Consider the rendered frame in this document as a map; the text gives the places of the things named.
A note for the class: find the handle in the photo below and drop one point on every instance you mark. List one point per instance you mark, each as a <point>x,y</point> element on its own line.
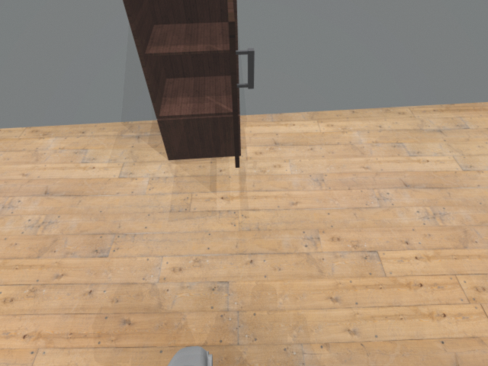
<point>251,56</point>

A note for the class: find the robot left thigh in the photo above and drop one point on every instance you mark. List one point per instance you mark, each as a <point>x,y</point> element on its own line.
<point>192,356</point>

